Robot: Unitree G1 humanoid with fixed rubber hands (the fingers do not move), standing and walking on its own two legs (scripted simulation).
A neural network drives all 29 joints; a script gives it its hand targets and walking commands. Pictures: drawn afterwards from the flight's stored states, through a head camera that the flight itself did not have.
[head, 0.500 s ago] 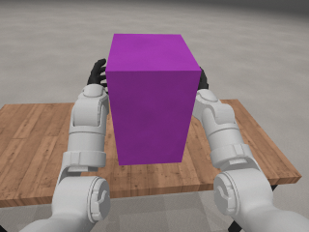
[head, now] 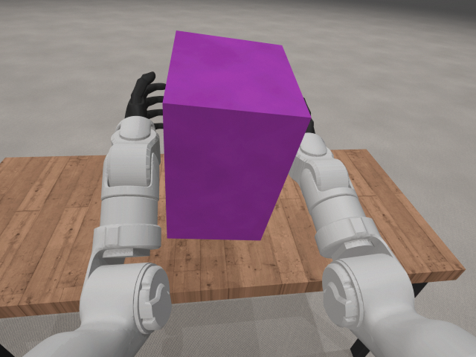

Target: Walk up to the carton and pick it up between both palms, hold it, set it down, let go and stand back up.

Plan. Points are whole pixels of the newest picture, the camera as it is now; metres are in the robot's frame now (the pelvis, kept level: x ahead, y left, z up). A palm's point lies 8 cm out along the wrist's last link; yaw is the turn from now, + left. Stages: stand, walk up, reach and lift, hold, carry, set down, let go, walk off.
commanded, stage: set down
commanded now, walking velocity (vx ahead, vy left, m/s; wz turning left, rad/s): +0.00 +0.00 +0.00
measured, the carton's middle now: (222, 145) +0.39 +0.02 +0.22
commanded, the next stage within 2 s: none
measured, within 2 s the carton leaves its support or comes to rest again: neither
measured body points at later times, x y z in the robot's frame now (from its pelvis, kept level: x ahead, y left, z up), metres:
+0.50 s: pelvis +0.02 -0.01 +0.00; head +0.01 +0.02 +0.45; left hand +0.44 +0.13 +0.18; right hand +0.43 -0.13 +0.15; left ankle +0.04 +0.10 -0.74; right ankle +0.03 -0.11 -0.74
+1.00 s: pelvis +0.02 -0.01 +0.00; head +0.02 +0.02 +0.45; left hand +0.44 +0.13 +0.16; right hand +0.43 -0.13 +0.14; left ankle +0.04 +0.10 -0.74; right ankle +0.03 -0.11 -0.74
